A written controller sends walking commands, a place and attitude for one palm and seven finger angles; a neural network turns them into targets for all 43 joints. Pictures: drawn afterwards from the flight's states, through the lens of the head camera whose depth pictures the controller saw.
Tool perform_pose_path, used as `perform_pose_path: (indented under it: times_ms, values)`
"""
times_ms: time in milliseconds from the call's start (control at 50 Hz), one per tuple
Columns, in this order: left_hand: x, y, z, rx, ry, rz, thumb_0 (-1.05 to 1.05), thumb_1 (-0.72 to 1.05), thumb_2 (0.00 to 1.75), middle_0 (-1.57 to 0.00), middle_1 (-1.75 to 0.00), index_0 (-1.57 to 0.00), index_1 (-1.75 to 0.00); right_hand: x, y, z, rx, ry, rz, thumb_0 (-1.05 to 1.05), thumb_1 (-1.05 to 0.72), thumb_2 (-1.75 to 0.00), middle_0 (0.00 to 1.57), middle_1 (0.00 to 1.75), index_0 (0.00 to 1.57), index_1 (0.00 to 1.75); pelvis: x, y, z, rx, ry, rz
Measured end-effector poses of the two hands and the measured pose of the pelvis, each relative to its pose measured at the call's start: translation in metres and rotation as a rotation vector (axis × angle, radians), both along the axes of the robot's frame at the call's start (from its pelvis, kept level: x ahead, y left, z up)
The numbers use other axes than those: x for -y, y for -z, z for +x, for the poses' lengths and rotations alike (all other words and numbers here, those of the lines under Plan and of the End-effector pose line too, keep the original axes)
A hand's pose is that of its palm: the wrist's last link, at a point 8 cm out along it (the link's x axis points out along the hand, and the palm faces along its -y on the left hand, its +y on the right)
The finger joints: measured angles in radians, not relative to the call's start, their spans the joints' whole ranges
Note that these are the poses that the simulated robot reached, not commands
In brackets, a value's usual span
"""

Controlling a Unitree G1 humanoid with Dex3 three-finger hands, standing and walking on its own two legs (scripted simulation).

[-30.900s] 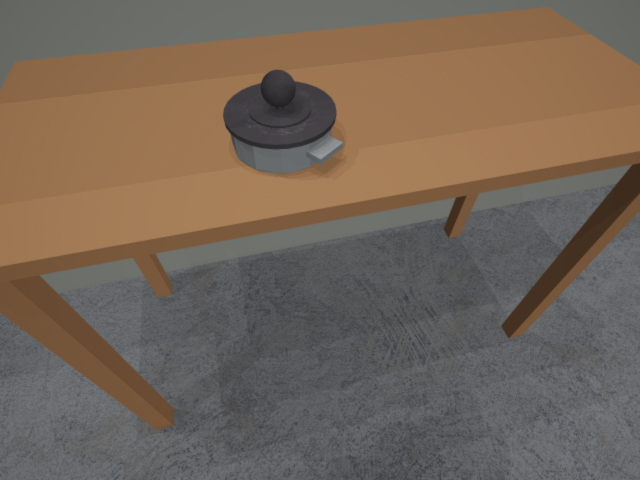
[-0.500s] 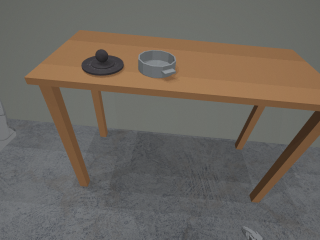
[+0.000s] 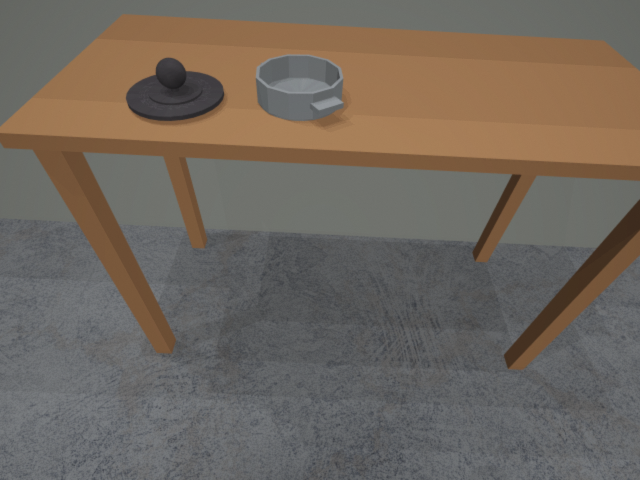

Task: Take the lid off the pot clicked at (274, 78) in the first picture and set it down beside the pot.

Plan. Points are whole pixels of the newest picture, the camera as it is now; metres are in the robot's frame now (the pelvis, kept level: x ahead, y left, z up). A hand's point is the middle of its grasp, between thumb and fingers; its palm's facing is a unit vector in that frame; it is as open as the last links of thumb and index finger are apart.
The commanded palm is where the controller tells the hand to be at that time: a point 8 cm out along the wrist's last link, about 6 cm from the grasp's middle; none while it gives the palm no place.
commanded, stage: stop stepping back and stand still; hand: left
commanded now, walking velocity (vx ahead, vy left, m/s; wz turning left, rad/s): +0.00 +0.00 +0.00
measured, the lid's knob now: (171, 73) +0.74 +0.26 +0.15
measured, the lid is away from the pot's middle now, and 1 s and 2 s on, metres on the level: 0.23 0.23 0.23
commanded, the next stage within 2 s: let the arm hang, fingers relaxed in 0.56 s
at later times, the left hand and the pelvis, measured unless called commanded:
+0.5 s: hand out of the picture +0.09 +0.17 -0.14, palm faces +0.04 -0.97 -0.23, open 7.3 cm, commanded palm none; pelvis +0.04 -0.01 +0.03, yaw +0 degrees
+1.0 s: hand out of the picture +0.07 +0.18 -0.15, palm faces +0.02 -0.98 -0.22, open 7.3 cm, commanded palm none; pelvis +0.03 +0.00 +0.03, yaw -1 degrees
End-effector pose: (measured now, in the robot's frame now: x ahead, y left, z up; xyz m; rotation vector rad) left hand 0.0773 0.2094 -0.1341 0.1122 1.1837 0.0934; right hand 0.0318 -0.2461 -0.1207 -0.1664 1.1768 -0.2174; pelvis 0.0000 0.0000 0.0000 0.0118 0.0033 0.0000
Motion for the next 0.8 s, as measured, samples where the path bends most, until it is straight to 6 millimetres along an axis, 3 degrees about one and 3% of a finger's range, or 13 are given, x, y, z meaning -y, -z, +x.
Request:
perform_pose_path:
  times_ms: [60, 120, 240, 320, 460, 620, 800]
  values:
    - [-0.011, 0.001, -0.023, -0.075, -0.065, 0.04, -0.06, 1.04, 0.9, -0.21, -0.3, -0.2, -0.3, 0.008, -0.003, -0.034, -0.176, 0.014, -0.009, 0.0, -0.91, -0.89, 0.2, 0.3, 0.2, 0.3, 0.011, -0.006, 0.008, -0.012, -0.014, -0.014]
    - [-0.019, -0.007, -0.043, -0.146, -0.071, 0.083, -0.06, 1.03, 0.9, -0.21, -0.3, -0.2, -0.3, 0.013, -0.006, -0.056, -0.299, 0.044, 0.001, 0.0, -0.91, -0.89, 0.2, 0.3, 0.2, 0.3, 0.018, -0.013, 0.016, -0.02, -0.028, -0.02]
    - [-0.028, -0.018, -0.06, -0.259, -0.082, 0.123, -0.02, 0.96, 0.9, -0.2, -0.3, -0.2, -0.3, 0.006, -0.007, -0.058, -0.365, 0.065, 0.025, 0.0, -0.91, -0.89, 0.2, 0.3, 0.2, 0.3, 0.014, -0.02, 0.032, -0.03, -0.034, -0.036]
    - [-0.023, -0.021, -0.048, -0.26, -0.076, 0.111, 0.0, 0.93, 0.9, -0.2, -0.3, -0.2, -0.3, -0.01, -0.003, -0.042, -0.339, 0.061, 0.06, 0.0, -0.91, -0.89, 0.2, 0.3, 0.2, 0.3, 0.012, -0.024, 0.038, -0.03, -0.018, -0.03]
    - [-0.009, -0.021, -0.005, -0.154, -0.055, 0.091, 0.01, 0.93, 0.9, -0.2, -0.3, -0.2, -0.3, -0.031, 0.005, -0.007, -0.256, 0.054, 0.1, 0.01, -0.93, -0.89, 0.2, 0.3, 0.2, 0.3, 0.008, -0.025, 0.042, -0.008, -0.007, -0.025]
    - [-0.006, -0.024, 0.028, -0.057, -0.024, 0.08, 0.01, 0.92, 0.9, -0.2, -0.3, -0.2, -0.3, -0.024, 0.003, -0.002, -0.213, 0.077, 0.089, 0.02, -0.93, -0.89, 0.2, 0.3, 0.2, 0.3, 0.007, -0.026, 0.042, 0.007, 0.003, -0.023]
    - [-0.005, -0.022, 0.021, -0.066, -0.024, 0.066, 0.0, 0.92, 0.9, -0.2, -0.3, -0.2, -0.3, -0.024, -0.001, -0.015, -0.225, 0.089, 0.082, 0.0, -0.91, -0.89, 0.2, 0.3, 0.2, 0.3, 0.007, -0.027, 0.038, 0.01, 0.01, -0.024]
